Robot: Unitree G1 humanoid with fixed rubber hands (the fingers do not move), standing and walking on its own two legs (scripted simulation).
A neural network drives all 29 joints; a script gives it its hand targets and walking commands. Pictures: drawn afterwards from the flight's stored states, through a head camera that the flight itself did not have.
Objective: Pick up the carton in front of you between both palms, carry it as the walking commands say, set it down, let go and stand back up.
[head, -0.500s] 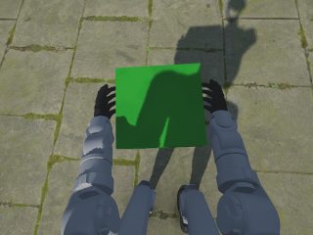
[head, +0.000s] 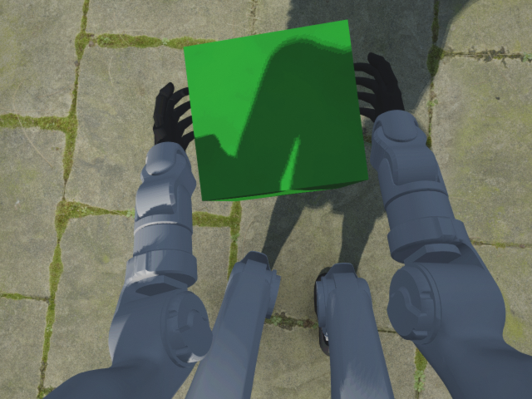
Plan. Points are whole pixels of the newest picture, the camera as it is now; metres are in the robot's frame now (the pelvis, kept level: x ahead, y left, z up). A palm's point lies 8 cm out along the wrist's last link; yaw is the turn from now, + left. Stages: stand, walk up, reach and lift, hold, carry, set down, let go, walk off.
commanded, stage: set down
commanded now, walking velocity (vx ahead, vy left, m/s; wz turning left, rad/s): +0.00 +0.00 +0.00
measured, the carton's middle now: (277, 133) +0.49 +0.06 -0.19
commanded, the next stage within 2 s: none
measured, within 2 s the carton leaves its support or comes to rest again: rests again in 1.02 s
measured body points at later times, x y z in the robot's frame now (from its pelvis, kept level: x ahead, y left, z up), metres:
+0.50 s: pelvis -0.02 -0.01 -0.10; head +0.34 -0.01 +0.16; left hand +0.46 +0.23 -0.25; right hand +0.56 -0.06 -0.27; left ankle +0.09 +0.12 -0.50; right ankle +0.09 -0.11 -0.50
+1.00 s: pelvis -0.01 -0.01 -0.15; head +0.36 +0.01 +0.10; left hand +0.47 +0.23 -0.33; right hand +0.59 -0.05 -0.33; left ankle +0.08 +0.12 -0.50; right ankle +0.09 -0.11 -0.50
